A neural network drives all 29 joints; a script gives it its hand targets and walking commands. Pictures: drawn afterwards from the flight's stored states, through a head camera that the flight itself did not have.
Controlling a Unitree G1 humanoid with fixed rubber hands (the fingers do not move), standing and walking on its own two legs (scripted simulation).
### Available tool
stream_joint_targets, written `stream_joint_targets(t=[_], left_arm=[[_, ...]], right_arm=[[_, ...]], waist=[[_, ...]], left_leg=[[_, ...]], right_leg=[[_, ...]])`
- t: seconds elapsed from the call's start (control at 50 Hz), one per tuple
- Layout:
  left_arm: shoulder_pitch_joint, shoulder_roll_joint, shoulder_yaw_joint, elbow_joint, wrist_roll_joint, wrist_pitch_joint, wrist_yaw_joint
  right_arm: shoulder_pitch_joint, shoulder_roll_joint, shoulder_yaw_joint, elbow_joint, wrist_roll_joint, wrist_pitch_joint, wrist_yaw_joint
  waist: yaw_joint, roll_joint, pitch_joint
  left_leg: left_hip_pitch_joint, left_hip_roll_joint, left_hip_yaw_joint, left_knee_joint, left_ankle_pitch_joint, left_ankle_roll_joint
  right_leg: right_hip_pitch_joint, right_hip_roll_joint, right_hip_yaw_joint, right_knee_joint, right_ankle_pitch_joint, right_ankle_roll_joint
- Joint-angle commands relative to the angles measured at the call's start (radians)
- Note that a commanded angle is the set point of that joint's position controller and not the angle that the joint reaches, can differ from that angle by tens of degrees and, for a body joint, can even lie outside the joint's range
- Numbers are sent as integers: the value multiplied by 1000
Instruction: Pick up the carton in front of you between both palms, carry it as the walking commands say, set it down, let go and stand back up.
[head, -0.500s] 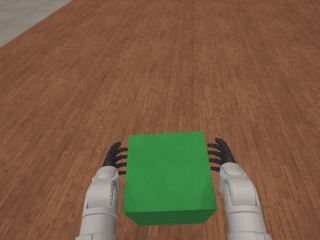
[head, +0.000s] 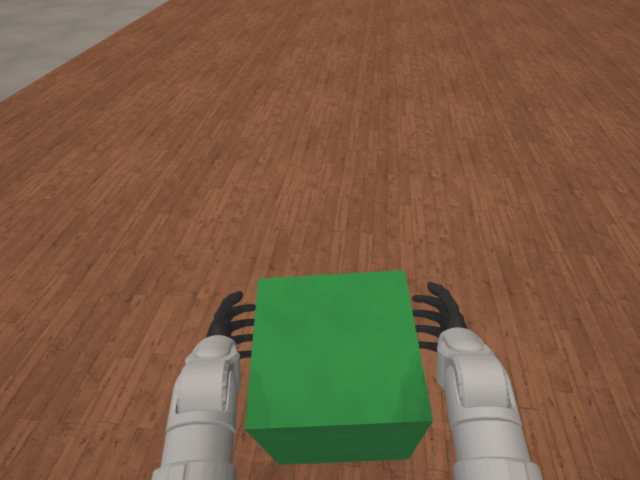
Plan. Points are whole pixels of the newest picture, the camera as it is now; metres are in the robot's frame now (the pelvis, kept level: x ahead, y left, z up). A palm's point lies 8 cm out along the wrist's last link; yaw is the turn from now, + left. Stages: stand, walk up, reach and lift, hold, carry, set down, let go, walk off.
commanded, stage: carry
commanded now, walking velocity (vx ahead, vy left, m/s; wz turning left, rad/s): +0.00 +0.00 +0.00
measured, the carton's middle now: (337, 374) +0.31 +0.00 -0.08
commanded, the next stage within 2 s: none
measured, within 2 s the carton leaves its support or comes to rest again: neither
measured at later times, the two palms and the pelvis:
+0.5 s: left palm (240, 350) +0.28 +0.13 +0.03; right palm (471, 342) +0.29 -0.17 +0.05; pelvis +0.00 -0.02 +0.00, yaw +0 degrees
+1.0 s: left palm (255, 346) +0.29 +0.11 +0.03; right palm (483, 339) +0.30 -0.18 +0.04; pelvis +0.00 -0.04 +0.00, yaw +0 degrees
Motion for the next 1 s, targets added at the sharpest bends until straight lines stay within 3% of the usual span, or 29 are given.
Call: stream_joint_targets(t=[0.0, 0.04, 0.08, 0.1, 0.12, 0.16, 0.18, 0.2, 0.22, 0.24, 0.3, 0.36, 0.4, 0.42, 0.48, 0.54, 0.6, 0.66, 0.7, 0.74, 0.76, 0.78, 0.8, 0.82, 0.84, 0.86, 0.9, 0.92, 0.98], left_arm=[[-532, -936, -613, -132, -303, -48, -259], [-492, -880, -567, -66, -273, -34, -256], [-484, -903, -598, -121, -289, -48, -254], [-451, -904, -557, -81, -277, -45, -252], [-459, -911, -582, -128, -287, -52, -247], [-455, -893, -573, -108, -285, -48, -246], [-402, -898, -550, -74, -267, -41, -243], [-502, -886, -576, -134, -299, -54, -248], [-459, -892, -543, -100, -268, -48, -249], [-504, -908, -600, -154, -293, -61, -250], [-502, -897, -570, -154, -287, -59, -246], [-490, -904, -570, -113, -294, -53, -250], [-474, -894, -571, -107, -283, -57, -249], [-502, -898, -562, -104, -290, -56, -259], [-495, -850, -540, -115, -261, -57, -248], [-490, -895, -555, -122, -284, -58, -249], [-500, -887, -564, -142, -280, -58, -246], [-500, -901, -529, -113, -274, -59, -251], [-477, -858, -530, -84, -263, -50, -249], [-460, -899, -549, -75, -273, -55, -252], [-447, -922, -568, -84, -284, -55, -254], [-443, -899, -545, -68, -272, -57, -256], [-506, -915, -604, -175, -298, -66, -257], [-491, -921, -586, -158, -302, -60, -254], [-507, -920, -600, -158, -303, -58, -253], [-524, -921, -619, -225, -315, -67, -254], [-473, -904, -614, -164, -306, -52, -251], [-476, -891, -576, -145, -284, -48, -247], [-493, -876, -551, -124, -271, -49, -246]], right_arm=[[-434, 951, 548, -108, 270, -54, 253], [-377, 928, 481, -12, 237, -41, 253], [-450, 935, 539, -138, 279, -63, 254], [-403, 923, 529, -73, 268, -47, 255], [-469, 960, 592, -167, 307, -66, 256], [-416, 940, 563, -100, 295, -40, 250], [-498, 923, 594, -175, 296, -61, 252], [-412, 949, 546, -58, 287, -44, 254], [-439, 934, 548, -112, 285, -47, 251], [-437, 946, 584, -108, 285, -48, 247], [-455, 963, 587, -117, 308, -44, 249], [-458, 960, 592, -109, 312, -49, 246], [-415, 918, 562, -97, 285, -45, 245], [-407, 942, 550, -92, 268, -49, 243], [-407, 903, 500, -74, 251, -52, 241], [-441, 925, 540, -111, 263, -54, 242], [-413, 958, 542, -46, 273, -39, 247], [-429, 917, 527, -64, 254, -42, 241], [-425, 928, 512, -58, 259, -46, 242], [-511, 959, 584, -148, 305, -70, 247], [-433, 947, 566, -85, 292, -50, 248], [-484, 953, 570, -101, 299, -48, 249], [-432, 967, 577, -105, 292, -49, 247], [-433, 959, 564, -89, 293, -48, 248], [-425, 969, 577, -113, 297, -48, 244], [-415, 970, 587, -116, 306, -39, 242], [-424, 955, 597, -143, 292, -48, 248], [-443, 950, 573, -105, 304, -43, 253], [-438, 927, 538, -70, 269, -52, 255]], waist=[[-4, 54, -253], [-3, 50, -237], [-6, 49, -310], [-9, 26, -316], [-10, -12, -314], [-11, -15, -300], [-10, 16, -289], [-13, 20, -236], [-10, 52, -284], [-15, -12, -270], [-10, 38, -282], [-12, -10, -232], [-8, 59, -288], [-9, -5, -271], [-9, 67, -286], [-5, -2, -317], [-7, 6, -287], [-9, -33, -261], [-8, 3, -271], [-7, -48, -265], [-9, -1, -297], [-10, -32, -329], [-11, 11, -353], [-2, 45, -313], [-7, 5, -323], [-8, 24, -346], [-1, 39, -314], [-5, -5, -296], [-3, 26, -244]], left_leg=[[169, 182, -225, -167, -272, -33], [172, 180, -242, -161, -219, -35], [191, 154, -209, -141, -95, -25], [202, 164, -211, -115, -106, -34], [175, 155, -204, -117, -147, -36], [180, 137, -190, -77, -76, -24], [190, 149, -186, -79, -27, -23], [152, 141, -182, -64, -25, -27], [176, 143, -174, -61, -59, -20], [151, 138, -188, -61, -11, -25], [165, 151, -208, -94, -104, -37], [146, 146, -206, -65, -89, -30], [189, 145, -175, -44, -55, -27], [180, 141, -190, -42, 20, -31], [191, 129, -144, 5, 98, -29], [180, 136, -154, 29, 215, -27], [158, 124, -127, 38, 52, -24], [152, 140, -154, 11, 101, -37], [181, 128, -144, 38, 104, -36], [132, 113, -113, 39, 135, -42], [144, 125, -124, 50, 117, -40], [157, 127, -124, 64, 117, -33], [168, 128, -133, 51, 124, -36], [161, 124, -134, 27, 115, -31], [178, 137, -138, 47, 123, -21], [200, 145, -148, 40, 127, -29], [161, 148, -156, 20, 112, -32], [153, 145, -155, 38, 90, -29], [128, 137, -145, 18, 24, -34]], right_leg=[[-76, -61, 95, -99, -61, -43], [-100, -74, 105, -78, -12, -45], [-46, -85, 97, -58, 23, -37], [-52, -72, 120, -76, 24, -39], [-54, -75, 105, -84, -24, -46], [-88, -94, 130, -104, 12, -42], [-90, -114, 123, -91, 22, -54], [-119, -102, 124, -111, 16, -44], [-89, -104, 133, -101, 22, -39], [-66, -113, 116, -91, 36, -45], [-69, -85, 131, -88, 5, -43], [-83, -93, 125, -113, -11, -55], [-90, -107, 141, -101, 39, -49], [-103, -94, 118, -97, 77, -40], [-77, -119, 143, -86, 175, -45], [-31, -117, 105, -52, 295, -48], [-61, -129, 138, -86, 241, -56], [-76, -113, 112, -96, 221, -50], [-83, -110, 128, -98, 234, -51], [-44, -125, 114, -55, 388, -37], [-13, -124, 124, -64, 374, -43], [16, -120, 122, -65, 378, -56], [47, -122, 116, -60, 360, -66], [-2, -134, 117, -59, 342, -56], [3, -124, 113, -52, 302, -60], [-3, -110, 115, -60, 264, -57], [-31, -122, 133, -72, 276, -50], [-17, -119, 117, -67, 242, -54], [-38, -115, 129, -89, 268, -54]])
